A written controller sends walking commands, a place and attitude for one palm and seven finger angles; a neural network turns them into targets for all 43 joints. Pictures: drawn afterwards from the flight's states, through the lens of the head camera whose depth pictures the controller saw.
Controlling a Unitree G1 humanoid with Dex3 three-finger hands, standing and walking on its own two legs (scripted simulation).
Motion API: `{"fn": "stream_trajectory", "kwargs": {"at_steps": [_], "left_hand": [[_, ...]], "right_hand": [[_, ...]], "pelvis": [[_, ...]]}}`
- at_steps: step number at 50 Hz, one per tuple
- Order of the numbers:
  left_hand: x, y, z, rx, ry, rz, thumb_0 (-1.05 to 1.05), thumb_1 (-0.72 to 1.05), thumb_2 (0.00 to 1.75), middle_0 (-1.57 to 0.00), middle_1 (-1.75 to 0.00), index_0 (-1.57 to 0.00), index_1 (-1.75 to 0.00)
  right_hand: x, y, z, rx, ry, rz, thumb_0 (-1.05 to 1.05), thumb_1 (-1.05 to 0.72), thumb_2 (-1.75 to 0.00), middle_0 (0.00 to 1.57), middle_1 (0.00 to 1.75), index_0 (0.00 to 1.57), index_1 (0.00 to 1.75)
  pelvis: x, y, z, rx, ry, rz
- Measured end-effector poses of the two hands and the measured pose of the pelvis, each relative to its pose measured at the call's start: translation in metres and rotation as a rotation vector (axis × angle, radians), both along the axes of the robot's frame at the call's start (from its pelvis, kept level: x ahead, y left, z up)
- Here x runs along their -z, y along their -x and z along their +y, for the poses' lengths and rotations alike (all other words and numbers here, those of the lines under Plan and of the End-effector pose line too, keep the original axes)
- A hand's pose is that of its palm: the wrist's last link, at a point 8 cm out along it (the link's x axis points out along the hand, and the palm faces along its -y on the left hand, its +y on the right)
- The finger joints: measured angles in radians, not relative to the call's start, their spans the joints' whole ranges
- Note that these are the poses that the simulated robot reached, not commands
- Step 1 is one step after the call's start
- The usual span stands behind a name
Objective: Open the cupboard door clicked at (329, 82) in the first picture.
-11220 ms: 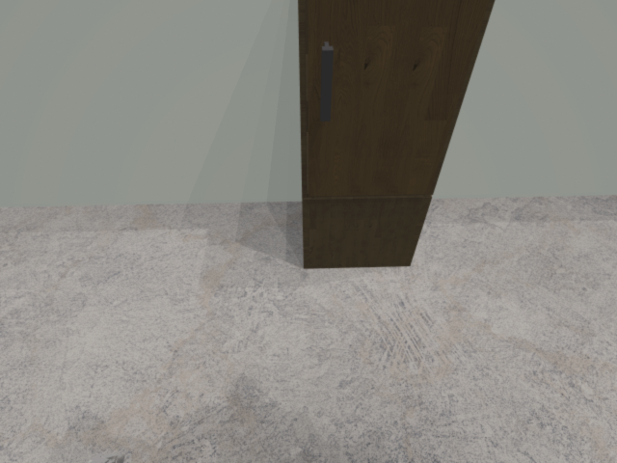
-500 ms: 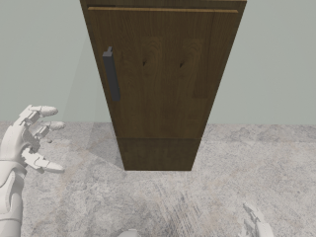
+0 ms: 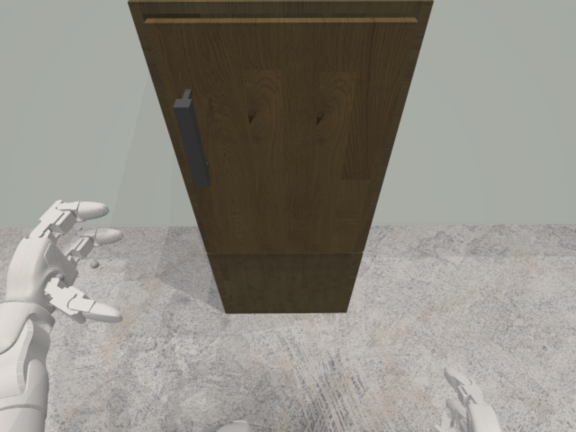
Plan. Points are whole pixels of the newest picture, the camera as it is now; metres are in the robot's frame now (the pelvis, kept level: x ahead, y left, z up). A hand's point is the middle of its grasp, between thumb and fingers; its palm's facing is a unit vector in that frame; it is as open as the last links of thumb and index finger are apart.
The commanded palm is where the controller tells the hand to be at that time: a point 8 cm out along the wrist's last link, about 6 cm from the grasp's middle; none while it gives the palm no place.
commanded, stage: move the hooked fingers beside the handle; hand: left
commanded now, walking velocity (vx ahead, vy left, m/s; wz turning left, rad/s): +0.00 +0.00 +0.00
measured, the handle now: (195, 140) +0.57 +0.22 +0.08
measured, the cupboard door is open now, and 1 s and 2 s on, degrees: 0 0 0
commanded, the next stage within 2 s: none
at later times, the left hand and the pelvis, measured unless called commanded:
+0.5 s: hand (115, 224) +0.36 +0.28 +0.10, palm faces +0.08 -1.00 +0.00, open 14.0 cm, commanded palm +0.33 +0.33 +0.09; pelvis +0.00 +0.00 -0.01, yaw -1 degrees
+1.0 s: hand (136, 189) +0.43 +0.27 +0.10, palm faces +0.08 -1.00 +0.00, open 14.0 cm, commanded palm +0.40 +0.32 +0.09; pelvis +0.00 +0.01 -0.01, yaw -2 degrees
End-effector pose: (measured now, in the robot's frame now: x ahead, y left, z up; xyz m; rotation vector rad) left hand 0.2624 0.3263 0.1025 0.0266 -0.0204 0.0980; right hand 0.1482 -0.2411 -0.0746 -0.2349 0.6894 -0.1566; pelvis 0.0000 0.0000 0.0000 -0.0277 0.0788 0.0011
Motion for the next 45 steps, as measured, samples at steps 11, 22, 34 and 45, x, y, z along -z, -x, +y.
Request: {"fn": "stream_trajectory", "kwargs": {"at_steps": [11, 22, 34, 45], "left_hand": [[0.004, -0.020, 0.003, -0.005, 0.020, 0.003, -0.01, -0.50, 0.30, -0.30, -1.20, -0.30, -1.20], [0.004, -0.062, -0.001, 0.020, 0.026, 0.002, -0.01, -0.50, 0.30, -0.30, -1.20, -0.30, -1.20], [0.009, -0.091, 0.008, 0.014, 0.029, 0.008, -0.01, -0.50, 0.30, -0.30, -1.20, -0.30, -1.20], [0.009, -0.131, -0.001, 0.026, 0.032, 0.005, -0.01, -0.50, 0.30, -0.30, -1.20, -0.30, -1.20]], "right_hand": [[0.003, -0.002, -0.003, -0.013, 0.025, 0.022, 0.01, -0.91, -0.90, 0.21, 0.30, 0.21, 0.30], [0.012, 0.027, -0.010, 0.047, 0.035, 0.113, 0.01, -0.91, -0.90, 0.21, 0.30, 0.20, 0.30], [0.024, 0.063, -0.013, 0.098, 0.053, 0.251, 0.01, -0.91, -0.90, 0.21, 0.30, 0.20, 0.29], [0.030, 0.081, -0.011, 0.138, 0.056, 0.318, 0.01, -0.91, -0.90, 0.21, 0.30, 0.21, 0.29]], "pelvis": [[0.003, 0.002, -0.001, -0.011, 0.005, 0.010], [0.005, 0.002, 0.003, 0.008, 0.005, 0.037], [0.009, 0.002, 0.009, 0.010, 0.014, 0.071], [0.013, 0.002, 0.014, 0.023, 0.018, 0.108]]}}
